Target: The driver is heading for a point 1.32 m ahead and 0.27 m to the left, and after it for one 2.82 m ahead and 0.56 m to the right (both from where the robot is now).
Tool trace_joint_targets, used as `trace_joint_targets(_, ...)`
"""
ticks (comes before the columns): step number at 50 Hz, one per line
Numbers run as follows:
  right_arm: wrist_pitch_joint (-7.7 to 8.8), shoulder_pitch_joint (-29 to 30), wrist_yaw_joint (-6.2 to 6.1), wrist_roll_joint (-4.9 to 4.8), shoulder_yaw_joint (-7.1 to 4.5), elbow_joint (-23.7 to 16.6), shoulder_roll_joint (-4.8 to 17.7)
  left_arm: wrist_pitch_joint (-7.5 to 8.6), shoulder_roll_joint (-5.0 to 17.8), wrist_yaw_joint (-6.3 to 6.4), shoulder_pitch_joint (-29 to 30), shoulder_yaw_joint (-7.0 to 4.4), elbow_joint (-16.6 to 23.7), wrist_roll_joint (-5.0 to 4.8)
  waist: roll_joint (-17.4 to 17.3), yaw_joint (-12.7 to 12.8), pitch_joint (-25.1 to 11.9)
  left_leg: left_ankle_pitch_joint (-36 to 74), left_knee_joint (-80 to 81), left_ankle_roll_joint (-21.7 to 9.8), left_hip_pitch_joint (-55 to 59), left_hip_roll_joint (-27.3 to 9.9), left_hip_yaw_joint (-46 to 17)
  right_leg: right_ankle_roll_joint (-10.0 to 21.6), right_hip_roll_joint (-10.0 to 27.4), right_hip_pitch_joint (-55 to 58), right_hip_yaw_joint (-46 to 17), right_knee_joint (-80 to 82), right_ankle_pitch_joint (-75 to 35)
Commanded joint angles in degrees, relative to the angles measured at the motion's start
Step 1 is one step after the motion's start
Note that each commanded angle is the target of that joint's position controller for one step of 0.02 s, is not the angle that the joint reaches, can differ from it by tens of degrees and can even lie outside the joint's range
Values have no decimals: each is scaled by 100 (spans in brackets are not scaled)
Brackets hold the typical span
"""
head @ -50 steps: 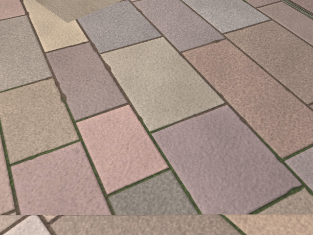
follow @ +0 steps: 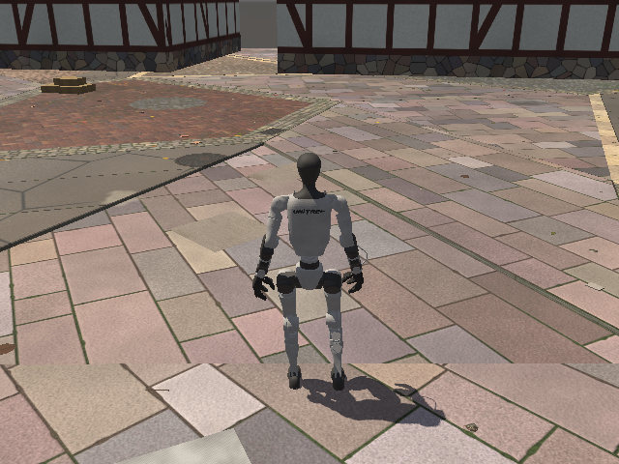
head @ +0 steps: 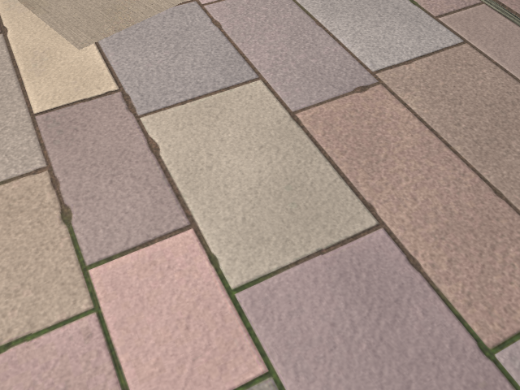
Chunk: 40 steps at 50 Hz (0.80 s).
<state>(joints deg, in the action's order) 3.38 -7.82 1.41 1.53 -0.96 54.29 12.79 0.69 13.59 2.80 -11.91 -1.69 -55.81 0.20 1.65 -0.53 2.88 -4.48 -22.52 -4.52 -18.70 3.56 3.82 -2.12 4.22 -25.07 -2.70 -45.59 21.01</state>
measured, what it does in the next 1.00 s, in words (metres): steps on the spot: right foot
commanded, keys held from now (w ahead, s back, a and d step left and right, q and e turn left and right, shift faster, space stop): no key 1.00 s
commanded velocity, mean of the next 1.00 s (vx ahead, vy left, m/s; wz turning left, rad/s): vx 0.02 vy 0.00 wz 0.00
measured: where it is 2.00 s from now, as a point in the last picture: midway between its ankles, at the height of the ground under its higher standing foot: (270, 375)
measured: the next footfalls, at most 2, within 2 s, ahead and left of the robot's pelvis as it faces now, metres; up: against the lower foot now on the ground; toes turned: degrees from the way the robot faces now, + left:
right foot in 0.08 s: +0.10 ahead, -0.15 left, +0.00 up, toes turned +0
left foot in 1.78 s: +0.50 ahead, +0.11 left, -0.04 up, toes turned +13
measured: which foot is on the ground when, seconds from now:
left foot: down 0.00-1.00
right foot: up 0.00-0.06, down 0.08-1.00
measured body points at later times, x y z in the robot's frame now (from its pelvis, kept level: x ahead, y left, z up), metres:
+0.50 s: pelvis +0.08 -0.03 +0.00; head +0.09 -0.03 +0.45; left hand +0.12 +0.22 -0.14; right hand +0.14 -0.29 -0.14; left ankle +0.08 +0.08 -0.74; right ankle +0.06 -0.15 -0.74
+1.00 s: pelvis +0.08 -0.03 +0.01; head +0.09 -0.03 +0.46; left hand +0.10 +0.22 -0.15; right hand +0.12 -0.28 -0.15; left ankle +0.08 +0.08 -0.74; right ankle +0.06 -0.15 -0.74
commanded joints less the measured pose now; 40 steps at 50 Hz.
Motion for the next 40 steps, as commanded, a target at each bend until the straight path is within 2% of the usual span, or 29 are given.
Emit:
trace_joint_targets(1, -20, 505, -111, -85, -157, -329, 843, -132, 367, 6, -882, -98, -53, 33, -710, 360, -843, -1039, 1114, -819, -550, -1402, -1077, 71, -77, 1664, 170, 913, -1079)
trace_joint_targets(3, -82, 434, -142, -130, -91, -229, 667, -162, 412, -11, -735, -132, -27, 133, -652, 383, -482, -2380, 1158, -444, -856, -1187, -1091, 212, -118, 1910, 203, 1441, -1189)
trace_joint_targets(4, -101, 258, -143, -127, -53, -131, 572, -156, 454, -2, -649, -130, 40, 165, -523, 352, -243, -2745, 1093, -192, -877, -1053, -1078, 319, 52, 1857, 9, 1928, -1205)
trace_joint_targets(5, -112, 91, -145, -106, -61, -86, 588, -133, 688, 21, -561, -159, 110, 134, -200, 179, -41, -2587, 814, 10, -773, -808, -936, 442, 290, 1630, -233, 2266, -1049)
trace_joint_targets(6, -159, -170, -194, -126, -83, -68, 549, -114, 980, 19, -369, -248, 5, 45, 618, -119, 98, -2042, 628, 138, -266, -450, -518, 542, 158, 853, -255, 2456, 59)
trace_joint_targets(7, -192, -142, -242, -88, -86, -10, 621, -58, 697, 1, -245, -208, 14, 40, 657, -60, 143, -1631, 368, 197, 240, -431, -443, 478, 66, 460, -232, 2689, 439)
trace_joint_targets(8, -218, -164, -268, -91, -96, 5, 625, -5, 509, -8, -186, -164, -17, 73, 625, -98, 63, -1364, 261, 174, 493, -444, -422, 384, 59, 381, -215, 2773, 363)
trace_joint_targets(10, -250, -273, -297, -79, -95, 117, 601, 89, 436, -30, -121, -157, -37, 39, 371, -98, -76, -1031, 195, 115, 580, -476, -428, 282, -8, 669, -141, 2653, -360)
trace_joint_targets(12, -230, -263, -282, -90, -85, 173, 557, 133, 454, -31, -233, -163, -110, -4, 184, -38, -259, -664, 167, 94, 596, -509, -438, 308, -35, 1026, -83, 2466, -1038)
trace_joint_targets(15, -214, -190, -263, -128, -90, 227, 572, 125, 484, -29, -300, -167, -177, -11, 29, 27, -435, -134, 77, 108, 685, -525, -424, 366, -58, 1332, -32, 2303, -1727)
trace_joint_targets(18, -241, -209, -269, -149, -95, 306, 573, 93, 494, -29, -319, -167, -229, -18, -84, 43, -494, 242, -9, 118, 808, -534, -413, 389, -84, 1445, 8, 2246, -2050)
trace_joint_targets(19, -259, -234, -278, -179, -99, 333, 594, 76, 509, -27, -330, -173, -248, -50, -108, 44, -466, 341, -33, 102, 816, -538, -419, 406, -93, 1447, 15, 2234, -2122)
trace_joint_targets(28, -347, -291, -339, -183, -119, 508, 627, -5, 424, -27, -291, -164, -346, -37, -155, 22, -392, 588, -102, 127, 966, -573, -438, 406, -166, 1501, 101, 2252, -2257)
trace_joint_targets(40, -367, -282, -366, -176, -143, 660, 585, -52, 362, 1, -288, -154, -474, -23, -131, 18, -206, 221, 16, 151, 929, -578, -461, 364, -225, 1446, 164, 2386, -1754)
